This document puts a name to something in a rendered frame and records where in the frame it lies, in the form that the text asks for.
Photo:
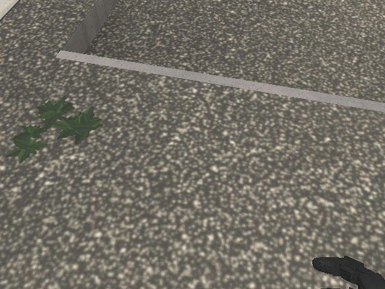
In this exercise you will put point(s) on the robot right hand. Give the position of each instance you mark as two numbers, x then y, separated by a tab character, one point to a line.
350	270

